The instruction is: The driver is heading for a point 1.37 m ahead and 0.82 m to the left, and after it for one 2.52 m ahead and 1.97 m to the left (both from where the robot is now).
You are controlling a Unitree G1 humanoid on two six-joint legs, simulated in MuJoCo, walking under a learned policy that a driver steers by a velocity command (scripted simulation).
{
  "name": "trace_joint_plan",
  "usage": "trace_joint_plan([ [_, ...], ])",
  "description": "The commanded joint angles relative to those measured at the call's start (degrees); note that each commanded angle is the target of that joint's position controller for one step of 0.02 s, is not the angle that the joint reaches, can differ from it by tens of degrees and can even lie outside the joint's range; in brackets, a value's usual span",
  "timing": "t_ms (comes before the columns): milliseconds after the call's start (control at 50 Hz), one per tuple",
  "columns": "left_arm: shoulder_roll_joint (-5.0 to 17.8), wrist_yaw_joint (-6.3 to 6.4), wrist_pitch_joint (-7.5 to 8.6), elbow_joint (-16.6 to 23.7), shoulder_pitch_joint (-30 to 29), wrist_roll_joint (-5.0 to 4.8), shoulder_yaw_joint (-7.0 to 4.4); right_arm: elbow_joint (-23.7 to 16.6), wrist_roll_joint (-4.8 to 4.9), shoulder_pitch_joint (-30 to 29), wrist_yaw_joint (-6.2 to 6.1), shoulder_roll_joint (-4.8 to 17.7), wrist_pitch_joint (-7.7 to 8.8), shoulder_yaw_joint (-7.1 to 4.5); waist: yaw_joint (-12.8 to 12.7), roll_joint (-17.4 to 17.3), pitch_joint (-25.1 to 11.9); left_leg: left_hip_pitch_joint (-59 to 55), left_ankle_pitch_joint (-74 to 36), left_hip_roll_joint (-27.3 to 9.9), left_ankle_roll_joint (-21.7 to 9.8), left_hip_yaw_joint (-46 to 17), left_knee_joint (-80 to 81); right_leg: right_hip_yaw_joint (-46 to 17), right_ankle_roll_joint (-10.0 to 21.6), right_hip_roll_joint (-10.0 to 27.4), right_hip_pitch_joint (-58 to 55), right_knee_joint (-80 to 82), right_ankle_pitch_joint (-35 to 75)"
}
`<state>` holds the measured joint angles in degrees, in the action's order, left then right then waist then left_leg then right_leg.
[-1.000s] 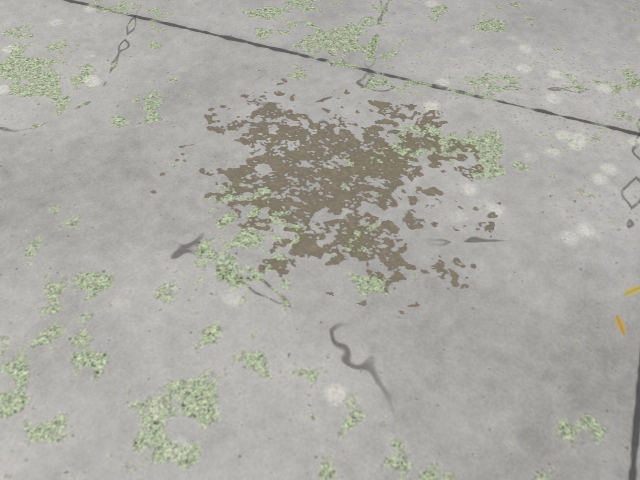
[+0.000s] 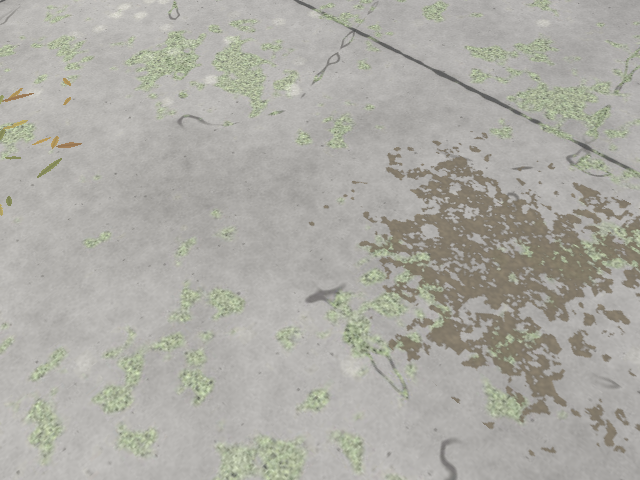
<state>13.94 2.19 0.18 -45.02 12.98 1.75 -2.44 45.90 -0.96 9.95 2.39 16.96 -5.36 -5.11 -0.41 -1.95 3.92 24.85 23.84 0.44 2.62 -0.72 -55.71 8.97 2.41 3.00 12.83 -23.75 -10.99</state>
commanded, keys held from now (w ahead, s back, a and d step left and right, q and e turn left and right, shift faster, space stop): q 0.62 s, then w+q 0.38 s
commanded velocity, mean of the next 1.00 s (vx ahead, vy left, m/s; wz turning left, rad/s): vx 0.10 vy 0.00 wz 0.60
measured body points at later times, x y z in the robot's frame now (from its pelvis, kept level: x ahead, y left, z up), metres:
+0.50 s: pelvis -0.02 +0.05 +0.00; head +0.01 +0.08 +0.45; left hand +0.02 +0.35 -0.12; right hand +0.16 -0.20 -0.10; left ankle -0.03 +0.12 -0.74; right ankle +0.03 -0.10 -0.69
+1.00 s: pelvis +0.04 +0.05 +0.00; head +0.07 +0.03 +0.45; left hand -0.07 +0.31 -0.10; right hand +0.30 -0.11 -0.12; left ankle +0.00 +0.20 -0.66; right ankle +0.03 -0.07 -0.74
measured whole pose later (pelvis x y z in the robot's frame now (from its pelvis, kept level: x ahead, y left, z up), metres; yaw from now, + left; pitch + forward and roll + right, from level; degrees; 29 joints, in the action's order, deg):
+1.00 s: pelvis +0.04 +0.05 +0.00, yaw +35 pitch +1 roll +0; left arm 15.5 0.3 3.0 -43.9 20.2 1.5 -2.5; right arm 42.6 -2.2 13.3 4.6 19.2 -2.0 -4.9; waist -1.5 -3.2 0.2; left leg 35.5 11.4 0.8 0.8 -5.6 -61.0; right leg 5.4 1.9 -0.4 0.6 -14.7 -14.9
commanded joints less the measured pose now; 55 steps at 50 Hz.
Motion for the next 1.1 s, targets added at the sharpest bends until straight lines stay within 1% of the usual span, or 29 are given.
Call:
trace_joint_plan([
  [20,10.3,-0.57,0.37,3.3,0.2,0.33,-2.66,-5.2,0.33,-1.4,0.74,2.4,0.47,0.23,-0.8,11.5,-5.5,-2.0,1.0,-0.9,-1.2,2.7,7.5,-8.8,9.6,14.5,-4.9,6.4,12.6],
  [60,11.4,-1.05,0.08,3.3,0.3,0.45,-3.08,-6.1,0.63,-1.7,0.81,2.9,0.75,0.31,-1.1,12.2,-6.0,-5.1,1.8,-0.4,-2.3,4.5,11.7,-7.9,9.1,15.3,-4.3,4.9,13.3],
  [100,12.5,-1.4,-0.33,3.3,0.1,0.1,-3.48,-6.8,0.87,-0.9,0.8,3.0,1.25,0.33,-0.5,12.1,-6.5,-8.6,0.1,-0.1,-3.6,5.5,17.9,-7.1,7.6,16.0,-4.0,2.1,13.7],
  [120,12.7,-1.54,-0.67,3.4,-0.6,-0.42,-3.61,-6.5,0.67,1.1,0.6,2.7,1.71,0.38,1.0,10.7,-6.7,-12.9,-4.5,0.5,-4.5,6.1,24.8,-5.2,5.6,15.5,-2.0,-1.1,12.6],
  [140,12.0,-1.71,-1.04,2.8,0.7,-0.55,-3.58,-5.7,0.13,3.3,0.0,3.6,2.42,0.17,1.9,6.9,-7.1,-18.3,-9.8,0.9,-5.2,3.9,32.0,-2.7,2.1,14.2,1.8,-6.1,8.2],
  [160,8.9,-2.19,-1.59,3.1,3.1,-0.38,-2.99,-5.7,-0.78,4.8,-0.88,8.3,3.35,-0.77,1.8,-7.0,-5.9,-22.9,-11.6,-9.6,-7.5,-12.3,41.6,2.6,-2.3,8.5,11.4,-20.1,-7.3],
  [180,5.5,-1.49,-2.3,7.7,-0.1,-0.26,-1.76,-7.2,-0.25,5.3,-1.05,16.9,3.64,-2.65,1.7,-16.7,-2.6,-19.7,-31.6,-23.4,-16.1,-30.8,41.2,0.2,-5.3,-1.6,23.7,-28.8,-26.4],
  [200,7.8,-0.75,-3.04,7.9,-4.0,-0.05,-1.95,-6.2,-0.12,8.4,-1.29,15.0,3.59,-2.94,5.0,-9.1,-3.8,-18.3,-32.7,-22.6,-20.1,-27.5,39.9,-7.6,-5.0,-0.4,22.8,-36.3,-25.6],
  [220,8.1,-0.94,-3.27,7.3,-3.4,-0.99,-2.21,-6.3,0.11,5.4,-1.62,11.3,3.54,-1.67,2.4,-6.6,-2.4,-16.6,-30.1,-18.4,-18.9,-22.1,39.6,-9.5,-4.5,0.2,22.4,-38.0,-20.4],
  [240,8.4,-1.21,-2.86,6.2,-2.2,-1.54,-2.4,-6.9,0.22,1.0,-1.91,9.1,3.37,-0.9,0.1,-5.7,-1.2,-15.3,-26.9,-13.7,-16.1,-17.7,39.9,-10.5,-4.1,0.7,21.2,-36.4,-14.9],
  [260,9.3,-1.37,-2.55,5.7,-1.3,-0.79,-2.78,-7.6,0.5,-1.3,-2.26,8.1,3.46,-0.56,-0.7,-7.0,-2.0,-16.3,-28.3,-11.1,-14.6,-15.8,39.3,-10.2,-3.8,0.2,20.9,-36.5,-11.8],
  [280,9.7,-1.64,-2.48,4.9,0.1,-0.01,-2.95,-8.0,0.66,-1.5,-2.38,7.2,3.61,-0.27,-0.8,-6.8,-3.9,-17.6,-32.4,-9.8,-14.5,-14.6,38.6,-9.8,-3.9,-0.4,19.9,-38.0,-10.2],
  [300,9.5,-1.86,-2.55,4.8,0.6,0.09,-2.95,-8.0,0.82,-0.4,-2.23,7.2,3.79,-0.2,-0.7,-5.2,-5.6,-18.7,-34.6,-9.7,-14.6,-14.7,38.0,-9.9,-4.1,-1.0,19.5,-38.9,-9.6],
  [340,8.5,-1.99,-2.83,5.3,-0.2,-0.32,-2.7,-7.6,0.93,1.8,-2.01,8.2,4.15,-0.54,-0.1,-3.4,-6.4,-20.6,-34.4,-9.9,-15.0,-16.1,37.7,-10.4,-4.5,-1.2,20.4,-38.0,-9.1],
  [420,8.1,-1.56,-3.32,6.6,-2.9,-0.44,-2.44,-7.2,0.53,5.0,-2.11,8.9,4.09,-0.84,1.6,-4.9,-5.2,-21.9,-28.5,-10.0,-16.0,-20.4,37.9,-11.3,-5.0,-1.9,21.9,-32.2,-10.2],
  [480,7.9,-1.31,-3.12,7.6,-4.4,-0.61,-2.21,-7.3,0.16,6.4,-2.11,9.7,3.96,-1.17,2.3,-4.6,-5.2,-21.4,-26.5,-10.1,-16.8,-23.7,37.3,-11.9,-4.8,-2.7,20.7,-28.3,-11.6],
  [620,7.8,-0.71,-2.07,9.4,-4.7,-1.57,-1.43,-8.0,-0.25,4.9,-1.54,10.6,3.52,-1.75,1.8,-5.0,-6.5,-16.8,-31.1,-8.2,-15.5,-29.6,34.4,-12.5,-2.8,-5.9,10.5,-18.4,-13.4],
  [660,7.7,-0.62,-1.5,9.1,-1.9,-1.42,-1.17,-8.0,-0.18,3.8,-1.25,10.5,3.23,-1.98,0.2,-4.6,-7.8,-12.7,-14.4,-5.8,-14.4,-31.6,35.3,-12.4,-1.8,-7.1,2.6,-11.1,-13.5],
  [680,6.9,-0.34,-1.2,8.3,0.9,-1.3,-0.98,-8.5,-0.02,1.5,-1.22,9.9,3.0,-1.9,-2.3,-3.8,-6.7,-6.9,-3.0,-3.3,-12.5,-31.2,35.1,-11.7,-1.2,-7.4,-4.7,-3.1,-10.3],
  [700,8.1,0.28,-0.79,7.5,3.3,-1.0,-1.27,-8.9,0.36,0.6,-1.48,7.9,3.1,-1.43,-3.9,-0.5,-5.1,1.8,9.1,0.5,-9.4,-28.4,32.3,-14.5,-0.1,-4.1,-13.0,4.5,-10.2],
  [720,13.0,0.89,-0.39,7.9,5.7,-0.55,-2.07,-9.5,0.59,3.1,-1.86,3.1,3.42,-0.29,-3.5,11.0,-6.7,9.6,16.4,6.8,-5.9,-17.8,16.0,-29.5,2.2,10.8,-19.5,11.4,-25.0],
  [740,18.7,0.63,-0.28,8.2,3.4,0.63,-3.34,-10.4,-0.67,1.2,-2.2,5.1,3.87,-0.53,-3.4,14.4,-1.5,17.9,8.4,11.8,-4.9,-10.4,5.7,-45.4,6.3,19.0,-12.2,18.1,-34.9],
  [760,15.7,0.34,-0.12,7.9,1.1,0.72,-2.96,-10.4,-2.05,0.0,-1.93,8.8,4.19,-1.35,-0.6,8.1,1.8,16.8,2.3,5.4,-4.8,-11.2,0.3,-42.0,7.4,18.4,-6.7,16.9,-34.9],
  [780,12.5,-0.08,0.24,8.1,-1.2,0.09,-2.09,-9.2,-1.78,1.8,-0.97,9.0,4.4,-1.56,1.0,8.1,2.1,15.3,-1.1,4.8,-4.4,-10.2,-2.0,-37.1,6.8,15.1,-5.2,16.8,-32.0],
  [800,11.0,-0.5,0.64,8.4,-2.7,-0.15,-1.69,-7.8,-1.48,3.9,-0.13,8.5,4.33,-1.44,1.9,8.7,1.7,14.7,-4.0,4.4,-3.7,-8.8,-4.7,-31.4,5.8,12.1,-5.9,16.8,-26.9],
  [840,9.7,-0.75,1.47,8.1,-1.7,-0.42,-1.4,-6.8,-1.43,4.7,1.36,7.6,4.14,-1.15,1.3,9.7,0.7,15.0,-7.7,2.9,-2.8,-6.2,-9.2,-24.3,5.7,9.5,-6.9,17.3,-20.0],
  [900,10.0,-1.49,2.97,5.8,3.9,-0.34,-1.92,-7.9,-1.1,0.7,2.11,6.0,4.28,-0.5,-1.1,7.3,1.4,19.7,-11.2,1.2,-2.1,-5.8,-9.7,-19.6,6.1,10.2,-11.4,17.3,-12.5],
  [1000,9.9,-1.94,4.02,2.7,9.4,-0.31,-2.28,-9.2,-1.3,-5.3,2.52,4.6,4.5,0.18,-3.8,7.4,2.7,23.5,-13.6,-0.8,-1.6,-4.0,-2.6,-13.3,6.6,11.4,-16.5,16.9,-2.4],
  [1100,9.8,-2.19,4.65,0.0,11.1,-0.31,-2.12,-12.0,-1.4,-11.8,3.36,2.0,5.32,1.9,-4.4,8.5,3.7,15.9,-13.5,-2.1,-3.7,1.8,12.3,-6.4,6.3,12.1,-14.6,15.2,11.3],
])
Keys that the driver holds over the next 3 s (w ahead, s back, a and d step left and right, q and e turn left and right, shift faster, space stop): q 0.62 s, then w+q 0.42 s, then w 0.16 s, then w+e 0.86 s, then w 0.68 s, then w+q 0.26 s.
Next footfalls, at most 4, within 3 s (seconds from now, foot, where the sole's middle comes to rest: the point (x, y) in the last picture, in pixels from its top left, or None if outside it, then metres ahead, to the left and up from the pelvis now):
0.16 left None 0.01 0.12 -0.78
0.70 right None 0.07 -0.05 -0.78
1.22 left None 0.15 0.31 -0.78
1.76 right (173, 476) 0.47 0.38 -0.78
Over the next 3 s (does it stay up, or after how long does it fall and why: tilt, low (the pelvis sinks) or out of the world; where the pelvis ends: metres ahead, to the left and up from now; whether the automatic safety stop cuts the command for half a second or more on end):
stays up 0.94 0.56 0.00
